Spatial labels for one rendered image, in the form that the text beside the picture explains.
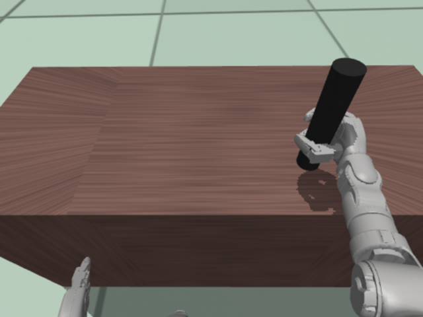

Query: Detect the can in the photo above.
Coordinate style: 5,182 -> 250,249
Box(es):
297,58 -> 367,171

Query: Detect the right robot hand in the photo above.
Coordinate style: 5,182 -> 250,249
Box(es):
294,108 -> 367,166

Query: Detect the left robot hand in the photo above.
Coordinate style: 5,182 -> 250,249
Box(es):
58,257 -> 91,317

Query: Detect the right robot arm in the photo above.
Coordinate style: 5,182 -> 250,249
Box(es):
336,153 -> 423,317

